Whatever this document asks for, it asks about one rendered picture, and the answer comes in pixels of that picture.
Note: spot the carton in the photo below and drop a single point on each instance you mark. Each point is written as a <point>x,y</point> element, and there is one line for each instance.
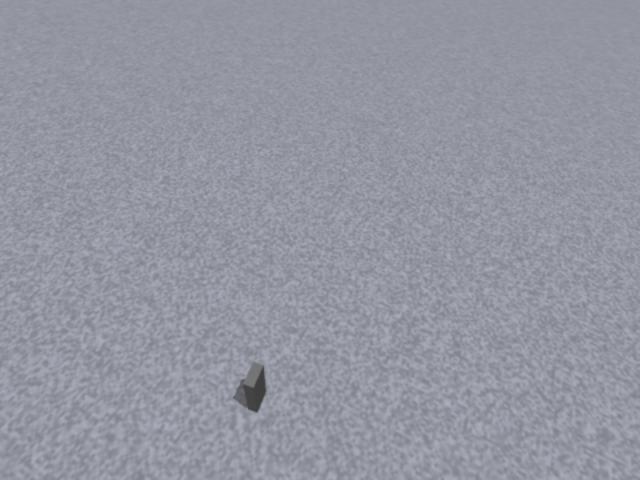
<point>254,387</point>

